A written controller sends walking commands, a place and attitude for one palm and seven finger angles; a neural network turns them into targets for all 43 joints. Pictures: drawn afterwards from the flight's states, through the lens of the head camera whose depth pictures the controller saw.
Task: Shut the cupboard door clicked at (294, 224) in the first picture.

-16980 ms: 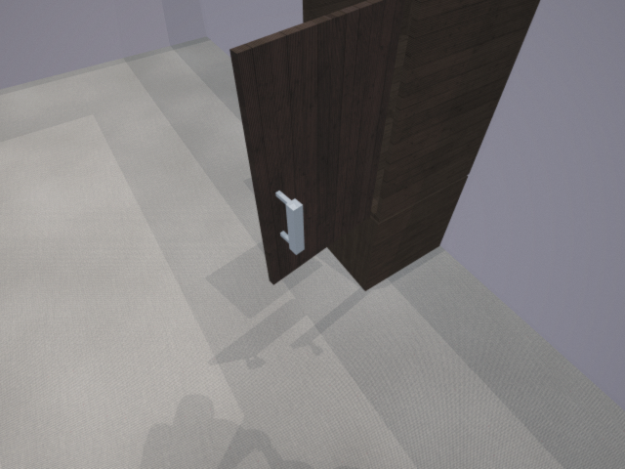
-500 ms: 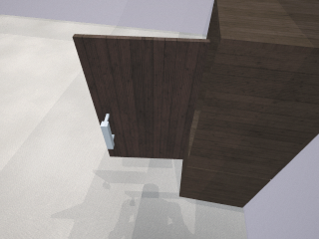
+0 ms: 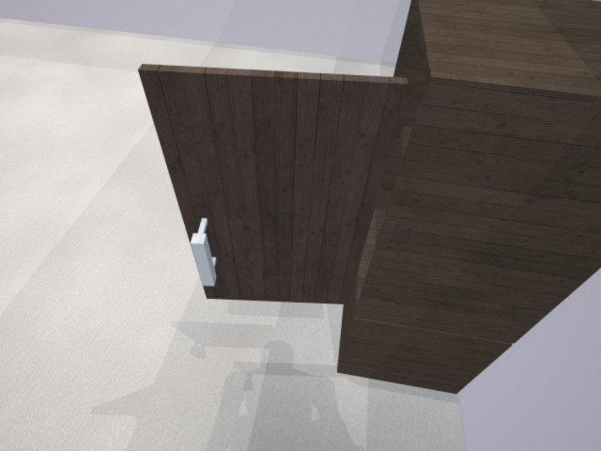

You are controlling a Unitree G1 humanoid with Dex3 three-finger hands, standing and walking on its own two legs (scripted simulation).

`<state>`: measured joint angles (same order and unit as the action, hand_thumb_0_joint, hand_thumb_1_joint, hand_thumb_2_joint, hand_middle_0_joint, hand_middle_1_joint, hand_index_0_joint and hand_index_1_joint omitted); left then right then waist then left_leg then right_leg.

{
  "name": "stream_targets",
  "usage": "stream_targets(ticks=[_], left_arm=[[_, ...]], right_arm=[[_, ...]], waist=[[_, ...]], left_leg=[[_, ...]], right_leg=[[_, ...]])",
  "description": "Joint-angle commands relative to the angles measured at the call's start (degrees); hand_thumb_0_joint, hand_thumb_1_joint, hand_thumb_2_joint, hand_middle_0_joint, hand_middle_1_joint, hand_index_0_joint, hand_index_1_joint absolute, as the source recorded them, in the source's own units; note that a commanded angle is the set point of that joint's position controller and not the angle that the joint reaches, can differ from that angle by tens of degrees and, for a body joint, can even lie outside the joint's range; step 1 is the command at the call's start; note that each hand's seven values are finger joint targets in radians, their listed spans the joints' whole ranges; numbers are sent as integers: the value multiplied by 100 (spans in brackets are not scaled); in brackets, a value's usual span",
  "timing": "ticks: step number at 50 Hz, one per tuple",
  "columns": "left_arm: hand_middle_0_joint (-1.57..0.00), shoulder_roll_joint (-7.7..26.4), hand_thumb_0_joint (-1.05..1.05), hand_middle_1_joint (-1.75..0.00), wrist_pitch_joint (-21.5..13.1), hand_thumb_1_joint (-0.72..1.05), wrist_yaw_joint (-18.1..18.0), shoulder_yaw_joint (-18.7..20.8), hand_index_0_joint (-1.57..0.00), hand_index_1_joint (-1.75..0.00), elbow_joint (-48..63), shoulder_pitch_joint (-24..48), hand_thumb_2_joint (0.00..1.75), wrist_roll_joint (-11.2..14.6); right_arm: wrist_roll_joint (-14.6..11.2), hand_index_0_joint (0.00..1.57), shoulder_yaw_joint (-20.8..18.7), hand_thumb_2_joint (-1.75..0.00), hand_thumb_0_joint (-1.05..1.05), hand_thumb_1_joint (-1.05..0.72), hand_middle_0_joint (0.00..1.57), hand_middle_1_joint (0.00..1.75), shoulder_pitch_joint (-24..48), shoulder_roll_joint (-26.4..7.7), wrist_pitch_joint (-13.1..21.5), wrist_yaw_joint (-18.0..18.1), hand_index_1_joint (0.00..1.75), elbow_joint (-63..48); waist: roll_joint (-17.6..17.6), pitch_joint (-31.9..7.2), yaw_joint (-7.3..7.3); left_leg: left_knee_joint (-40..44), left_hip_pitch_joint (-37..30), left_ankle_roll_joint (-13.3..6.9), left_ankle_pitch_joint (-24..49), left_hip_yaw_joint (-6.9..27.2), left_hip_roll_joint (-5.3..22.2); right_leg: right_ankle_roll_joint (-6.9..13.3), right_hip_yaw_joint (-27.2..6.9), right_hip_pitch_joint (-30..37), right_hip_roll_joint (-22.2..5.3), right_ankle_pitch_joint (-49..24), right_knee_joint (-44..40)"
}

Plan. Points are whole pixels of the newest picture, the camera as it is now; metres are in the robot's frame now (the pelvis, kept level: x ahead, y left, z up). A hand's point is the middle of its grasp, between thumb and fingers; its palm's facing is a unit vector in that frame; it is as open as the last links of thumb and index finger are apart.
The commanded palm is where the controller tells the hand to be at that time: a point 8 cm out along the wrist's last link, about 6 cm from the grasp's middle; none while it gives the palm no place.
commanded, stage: look again from close up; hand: left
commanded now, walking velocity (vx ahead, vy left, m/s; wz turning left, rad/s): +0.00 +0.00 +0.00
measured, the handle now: (206, 252) +0.49 +0.22 -0.11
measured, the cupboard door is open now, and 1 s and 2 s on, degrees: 98 98 98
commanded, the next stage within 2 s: raise the hand and make a fist in 0.36 s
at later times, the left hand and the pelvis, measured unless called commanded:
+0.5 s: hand out of the picture +0.01 +0.18 -0.18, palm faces +0.07 -0.98 -0.18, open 7.3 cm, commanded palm +0.09 +0.22 -0.07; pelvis +0.00 +0.01 +0.00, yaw +0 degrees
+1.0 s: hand out of the picture +0.11 +0.19 -0.09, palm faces +0.22 -0.97 -0.05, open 5.6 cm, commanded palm +0.12 +0.22 -0.07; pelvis -0.04 -0.03 -0.12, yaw +6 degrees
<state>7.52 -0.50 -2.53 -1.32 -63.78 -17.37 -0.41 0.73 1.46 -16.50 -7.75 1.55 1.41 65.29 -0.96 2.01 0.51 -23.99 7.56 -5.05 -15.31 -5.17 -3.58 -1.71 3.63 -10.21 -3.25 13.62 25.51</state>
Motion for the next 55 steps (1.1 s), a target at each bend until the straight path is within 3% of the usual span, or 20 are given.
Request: stream_targets(ticks=[1, 22, 23, 24, 25, 26, 27, 29, 31, 32, 33, 34, 35, 38, 41, 44, 47, 51, 52, 55], left_arm=[[-20, 486, 0, -30, -52, 90, -14, 103, -20, -30, 122, -425, 90, -13], [-20, 459, 0, -30, -20, 90, -18, 124, -20, -30, 143, -418, 90, -12], [-20, 679, 0, -30, -145, 90, -222, 79, -20, -30, -25, -510, 90, -108], [-20, 3622, 0, -30, -1596, 90, -399, 2153, -20, -30, 9530, 4539, 90, 457], [-22, 986, 0, -32, -1144, 90, -493, -32, -22, -32, 7741, 513, 90, 519], [-24, 777, 0, -34, -830, 90, -686, 225, -24, -34, 7482, 461, 90, 779], [-25, -542, 0, -36, -107, 90, -572, -658, -25, -36, 5745, -977, 90, 789], [-29, -397, 0, -40, -477, 90, -450, -801, -29, -40, 6716, 247, 90, 907], [-33, -32, 0, -44, -1019, 90, -222, -250, -33, -44, 5523, 150, 90, 763], [-35, -158, 0, -46, -1401, 90, -23, -163, -35, -46, 4947, -329, 90, 799], [-36, -135, 0, -48, -1855, 90, 236, 113, -36, -48, 4769, -735, 90, 942], [-38, 69, 0, -50, -2302, 90, 575, 531, -38, -50, 4694, -1097, 90, 1084], [-40, 426, 0, -52, -2773, 90, 922, 951, -40, -52, 4573, -1423, 90, 1328], [-46, 964, 0, -58, -3848, 90, 1827, 1539, -46, -58, 4627, -1475, 90, 1570], [-51, 1439, 0, -64, -3833, 90, 1749, 1635, -51, -64, 5817, -890, 90, 1361], [-57, 1252, 0, -70, -3741, 90, 1475, 1303, -57, -70, 7407, -394, 90, 1477], [-62, 1297, 0, -76, -4038, 90, 1384, 990, -62, -76, 9068, 536, 90, 1611], [-69, 723, 0, -84, -4030, 90, 1814, 155, -69, -84, 8357, 359, 90, 1682], [-71, 836, 0, -86, -3881, 90, 1940, 232, -71, -86, 7952, 309, 90, 1668], [-77, 1082, 0, -92, -3028, 90, 2288, 639, -77, -92, 6899, -397, 90, 1593]], right_arm=[[-35, 20, -109, -90, 0, -90, 20, 30, -420, -580, 81, 61, 30, -85], [-42, 20, -130, -90, 0, -90, 20, 30, -421, -591, 72, 84, 30, -36], [-107, 20, -135, -90, 0, -90, 20, 30, -107, -892, 118, 45, 30, -480], [-147, 20, -445, -90, 0, -90, 20, 30, -889, -2110, 1253, 444, 30, -2134], [-530, 20, 72, -90, 0, -90, 20, 30, -337, -1375, 1829, 567, 30, -1951], [-315, 20, -23, -90, 0, -90, 20, 30, -2, -1359, 1936, 529, 30, -1693], [-300, 20, -123, -90, 0, -90, 20, 30, -17, -978, 1959, 215, 30, -1635], [-319, 20, -339, -90, 0, -90, 20, 30, 18, -1349, 2139, 38, 30, -2324], [-226, 20, -383, -90, 0, -90, 20, 30, 57, -1389, 2160, -17, 30, -2655], [-169, 20, -380, -90, 0, -90, 20, 30, 179, -1372, 2157, -63, 30, -2873], [-119, 20, -431, -90, 0, -90, 20, 30, 287, -1401, 2174, -90, 30, -3063], [-76, 20, -515, -90, 0, -90, 20, 30, 346, -1483, 2153, -152, 30, -3228], [-81, 20, -575, -90, 0, -90, 20, 30, 491, -1402, 2084, -180, 30, -3384], [-106, 20, -679, -90, 0, -90, 20, 30, 913, -1462, 1807, -321, 30, -4038], [-139, 20, -657, -90, 0, -90, 20, 30, 1140, -1433, 1624, -376, 30, -4598], [-151, 20, -588, -90, 0, -90, 20, 30, 1055, -1412, 1584, -314, 30, -4829], [-126, 20, -529, -90, 0, -90, 20, 30, 817, -1417, 1657, -109, 30, -4715], [-129, 20, -398, -90, 0, -90, 20, 30, 653, -1502, 1804, 116, 30, -4366], [-158, 20, -414, -90, 0, -90, 20, 30, 565, -1510, 1797, 148, 30, -4257], [-282, 20, -448, -90, 0, -90, 20, 30, 540, -1503, 1649, 203, 30, -4337]], waist=[[136, 227, -17], [83, 327, -26], [123, 300, 7], [528, -2162, -1251], [2161, -2218, -530], [2095, -1805, -155], [1363, -905, -210], [706, -47, -395], [-713, 560, -571], [-1553, 505, -433], [-1904, 116, -216], [-1777, -443, -3], [-2305, -523, 185], [-1364, -830, 434], [702, -1384, 623], [1398, -2159, 394], [1171, -2662, -149], [352, -1946, -703], [135, -1850, -736], [-467, -1894, -441]], left_leg=[[636, 342, 223, 1484, 851, 947], [767, 216, 271, 1469, 876, 979], [-215, 422, 485, 4148, 899, 1163], [-296, -1719, 712, 4820, 1641, 1172], [-136, -2143, 953, 3856, 1597, 1166], [359, -1281, 1202, 3526, 1441, 1049], [631, -165, 1064, 2467, 1325, 946], [-166, 889, 772, 789, 1134, 676], [-896, 1970, 654, -444, 1102, 332], [-1288, 2436, 588, -815, 1055, 254], [-1669, 2830, 577, -940, 985, 186], [-2019, 3070, 611, -638, 902, 145], [-2313, 3759, 766, -1114, 803, 67], [-3158, 4937, 677, -1500, 502, -64], [-3239, 5026, 541, -1829, 457, -85], [-2991, 4387, 520, -2079, 892, 134], [-3480, 4146, 373, -1729, 1089, 223], [-4237, 4710, 237, -1334, 1094, 266], [-4349, 4936, 246, -1361, 1087, 294], [-4362, 5412, 248, -1301, 942, 314]], right_leg=[[314, -426, 168, -338, -899, -222], [274, -419, 136, -341, -745, -286], [195, -419, -131, -396, -1930, 15], [62, 190, -557, 403, -1366, 1551], [205, 162, -1340, 566, 933, 2774], [289, -60, -1373, 406, 1123, 2415], [290, -61, -1567, 234, 1004, 1916], [302, 98, -1562, 160, 441, 1205], [342, 40, -2058, 136, 917, 575], [341, 23, -2503, 98, 1598, 746], [375, 18, -2746, 114, 1902, 1116], [446, 17, -2756, 169, 1588, 1563], [444, -180, -2800, 76, 2308, 1672], [570, -898, -2799, -49, 2872, 2275], [602, -1044, -3128, 44, 2918, 2766], [575, -594, -3581, 261, 2212, 3303], [491, -679, -3793, 337, 1911, 3321], [412, -701, -4197, 397, 1863, 3228], [378, -709, -4201, 372, 1914, 3218], [316, -780, -3801, 302, 2036, 3108]])
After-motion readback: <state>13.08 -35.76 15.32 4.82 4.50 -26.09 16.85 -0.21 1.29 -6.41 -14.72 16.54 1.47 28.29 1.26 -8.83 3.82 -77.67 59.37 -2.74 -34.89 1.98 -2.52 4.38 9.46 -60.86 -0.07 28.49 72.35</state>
